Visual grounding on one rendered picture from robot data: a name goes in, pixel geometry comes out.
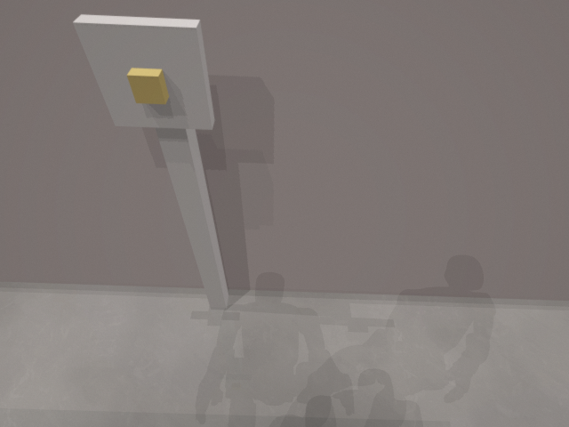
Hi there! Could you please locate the button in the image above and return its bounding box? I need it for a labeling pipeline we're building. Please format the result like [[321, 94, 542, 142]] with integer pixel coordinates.
[[127, 68, 169, 104]]

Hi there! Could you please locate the panel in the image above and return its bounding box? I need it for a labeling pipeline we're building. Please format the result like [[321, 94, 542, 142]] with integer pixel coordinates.
[[73, 14, 228, 310]]

